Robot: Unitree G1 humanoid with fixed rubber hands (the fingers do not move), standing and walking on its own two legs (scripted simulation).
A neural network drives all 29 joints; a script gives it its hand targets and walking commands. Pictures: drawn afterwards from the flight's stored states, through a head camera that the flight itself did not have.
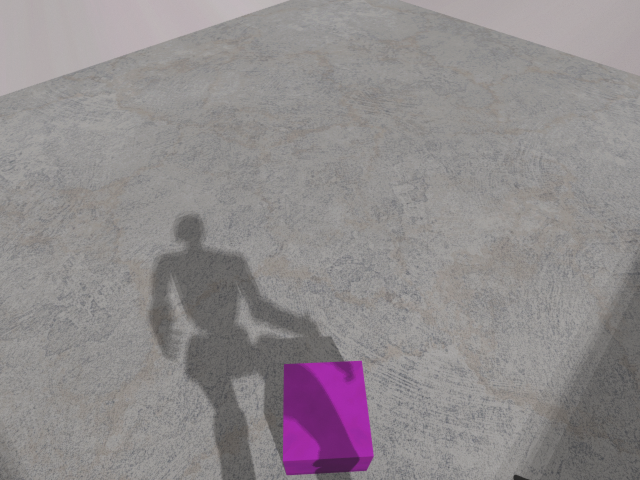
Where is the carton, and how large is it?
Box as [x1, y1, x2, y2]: [283, 361, 373, 474]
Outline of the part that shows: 361,361 284,364 283,463 286,474 366,470 373,454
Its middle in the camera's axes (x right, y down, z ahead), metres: +0.01 +0.49 +1.10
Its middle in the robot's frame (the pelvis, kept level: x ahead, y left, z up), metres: +0.42 +0.00 -0.68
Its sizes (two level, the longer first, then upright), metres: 0.246 0.223 0.175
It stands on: the floor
